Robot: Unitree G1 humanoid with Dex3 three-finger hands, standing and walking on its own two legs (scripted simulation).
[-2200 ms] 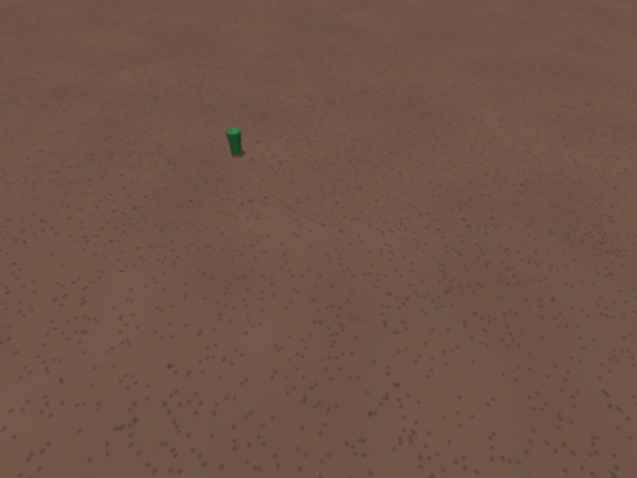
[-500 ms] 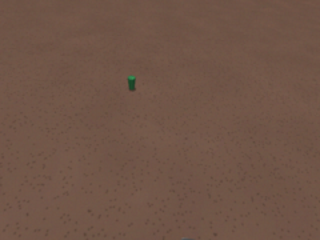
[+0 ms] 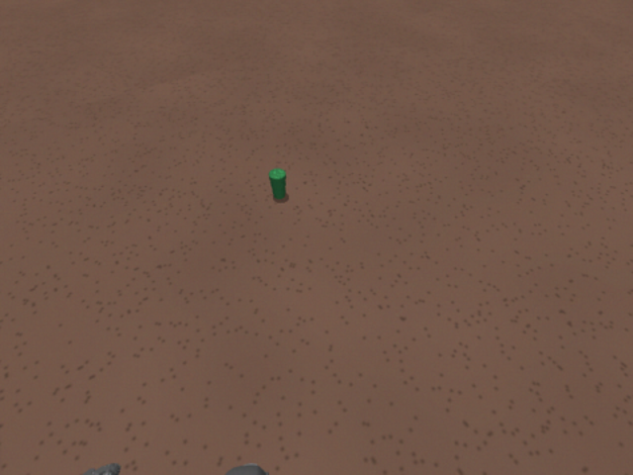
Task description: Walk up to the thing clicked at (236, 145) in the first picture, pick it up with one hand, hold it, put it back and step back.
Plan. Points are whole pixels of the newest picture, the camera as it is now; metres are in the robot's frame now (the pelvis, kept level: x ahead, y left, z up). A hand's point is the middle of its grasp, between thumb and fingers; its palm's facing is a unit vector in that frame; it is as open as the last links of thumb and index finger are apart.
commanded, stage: walk up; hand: left
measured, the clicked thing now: (278, 184) +1.43 +0.17 -0.70
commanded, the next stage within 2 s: none
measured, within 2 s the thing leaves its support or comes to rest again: neither
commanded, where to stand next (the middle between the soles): +1.11 -0.04 m, yaw +0 degrees
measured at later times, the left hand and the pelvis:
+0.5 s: hand (141, 353) +0.35 +0.30 -0.14, palm faces -0.12 -0.94 -0.32, open 7.4 cm; pelvis +0.27 +0.03 +0.00, yaw -2 degrees
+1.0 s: hand (180, 263) +0.55 +0.28 -0.15, palm faces -0.02 -0.94 -0.35, open 7.4 cm; pelvis +0.50 +0.00 -0.01, yaw +0 degrees
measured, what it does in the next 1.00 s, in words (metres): walks ahead: left foot, then right foot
